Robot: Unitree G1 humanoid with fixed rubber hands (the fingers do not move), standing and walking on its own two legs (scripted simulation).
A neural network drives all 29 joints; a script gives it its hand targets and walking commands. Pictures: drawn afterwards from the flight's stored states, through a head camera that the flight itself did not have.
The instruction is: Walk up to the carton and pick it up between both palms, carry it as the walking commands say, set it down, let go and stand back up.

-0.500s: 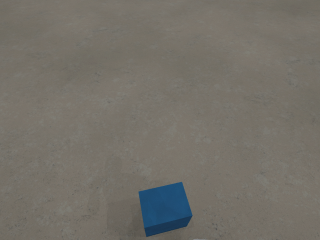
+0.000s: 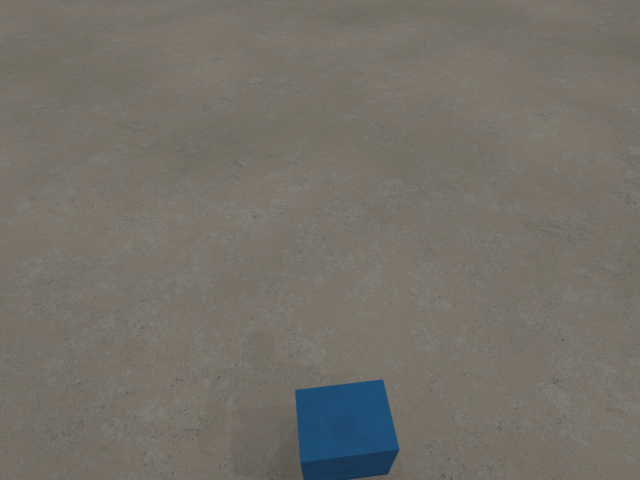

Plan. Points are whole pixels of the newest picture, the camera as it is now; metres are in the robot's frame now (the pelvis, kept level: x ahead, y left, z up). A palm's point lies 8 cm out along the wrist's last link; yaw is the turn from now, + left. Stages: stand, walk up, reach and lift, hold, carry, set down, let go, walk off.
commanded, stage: walk up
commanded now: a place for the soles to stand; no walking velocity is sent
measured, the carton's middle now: (343, 433) +0.39 -0.04 -0.65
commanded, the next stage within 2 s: reach and lift in 1.80 s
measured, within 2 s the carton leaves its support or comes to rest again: neither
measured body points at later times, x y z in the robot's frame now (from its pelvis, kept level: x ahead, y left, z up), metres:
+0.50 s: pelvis +0.01 -0.01 -0.01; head +0.01 +0.00 +0.44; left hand +0.06 +0.27 -0.15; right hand +0.10 -0.26 -0.14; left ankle +0.01 +0.12 -0.74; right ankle +0.05 -0.12 -0.74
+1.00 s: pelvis +0.01 -0.01 -0.01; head +0.01 +0.01 +0.44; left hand +0.05 +0.28 -0.15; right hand +0.11 -0.26 -0.13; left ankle +0.01 +0.12 -0.74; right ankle +0.05 -0.12 -0.73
